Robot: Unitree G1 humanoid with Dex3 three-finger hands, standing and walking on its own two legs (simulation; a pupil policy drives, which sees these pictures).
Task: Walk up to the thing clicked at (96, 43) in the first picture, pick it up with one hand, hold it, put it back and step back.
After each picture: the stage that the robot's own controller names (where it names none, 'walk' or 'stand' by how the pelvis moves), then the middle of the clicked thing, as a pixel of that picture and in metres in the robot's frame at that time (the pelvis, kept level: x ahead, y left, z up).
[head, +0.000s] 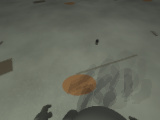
stand; (96, 42) +1.63 -0.13 -0.72
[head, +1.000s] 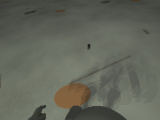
walk; (88, 46) +1.50 +0.15 -0.70
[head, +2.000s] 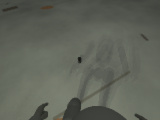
walk; (79, 60) +0.97 +0.25 -0.71
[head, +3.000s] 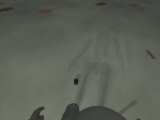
walk; (76, 81) +0.56 +0.18 -0.70
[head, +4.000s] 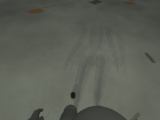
stand; (73, 95) +0.34 +0.16 -0.70
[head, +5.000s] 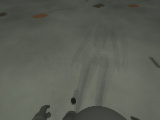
stand; (73, 101) +0.29 +0.18 -0.72
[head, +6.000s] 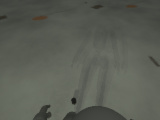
stand; (73, 101) +0.31 +0.18 -0.73
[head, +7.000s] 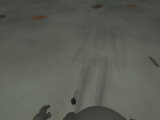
stand; (73, 101) +0.30 +0.18 -0.73
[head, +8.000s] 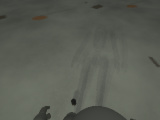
stand; (73, 102) +0.29 +0.18 -0.73
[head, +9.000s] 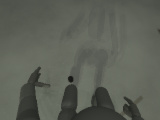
go down; (70, 79) +0.34 +0.16 -0.55
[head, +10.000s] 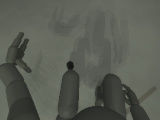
go down; (70, 66) +0.40 +0.17 -0.33
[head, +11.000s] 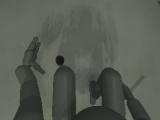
close in; (59, 61) +0.39 +0.19 -0.26
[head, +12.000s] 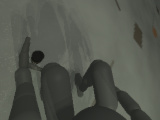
close; (37, 57) +0.40 +0.21 -0.23
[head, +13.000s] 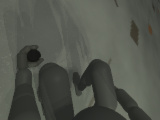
close; (33, 57) +0.39 +0.22 -0.23
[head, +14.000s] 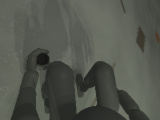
lift; (41, 60) +0.35 +0.21 -0.21
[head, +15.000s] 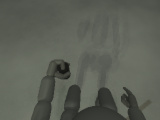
lift; (64, 71) +0.31 +0.18 +0.00
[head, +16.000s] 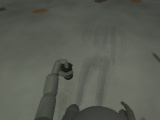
hold; (67, 71) +0.32 +0.17 +0.02
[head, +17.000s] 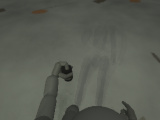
hold; (67, 73) +0.32 +0.17 +0.01
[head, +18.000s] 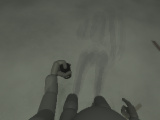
crouch; (66, 71) +0.34 +0.17 -0.05
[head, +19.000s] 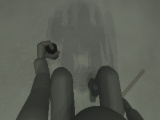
lower; (52, 52) +0.44 +0.21 -0.14
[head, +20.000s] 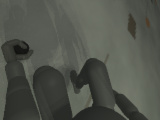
lower; (22, 51) +0.43 +0.25 -0.23
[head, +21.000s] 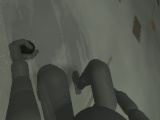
lower; (27, 50) +0.42 +0.25 -0.23
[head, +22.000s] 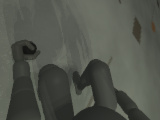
lower; (29, 51) +0.42 +0.24 -0.23
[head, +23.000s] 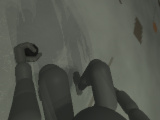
lower; (31, 53) +0.41 +0.23 -0.23
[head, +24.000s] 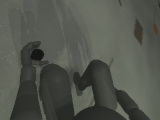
open; (36, 56) +0.39 +0.21 -0.23
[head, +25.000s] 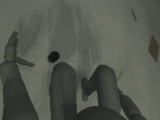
stand; (53, 57) +0.39 +0.19 -0.25
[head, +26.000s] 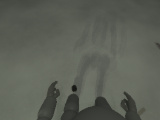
stand; (74, 88) +0.34 +0.14 -0.60
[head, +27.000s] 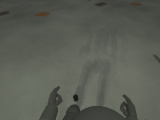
stand; (75, 98) +0.34 +0.14 -0.66
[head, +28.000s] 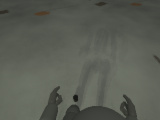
stand; (75, 98) +0.33 +0.14 -0.66
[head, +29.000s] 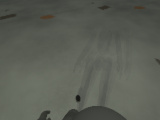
stand; (78, 98) +0.35 +0.13 -0.72
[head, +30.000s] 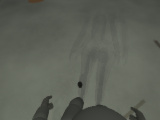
walk; (79, 84) +0.40 +0.12 -0.70
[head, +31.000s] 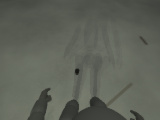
walk; (77, 71) +0.62 +0.12 -0.70
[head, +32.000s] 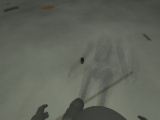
stand; (82, 60) +0.96 +0.19 -0.70
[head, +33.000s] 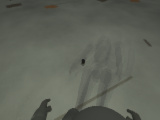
stand; (83, 62) +0.95 +0.13 -0.72
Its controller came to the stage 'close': yes
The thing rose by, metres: 0.72
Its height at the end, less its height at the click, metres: +0.00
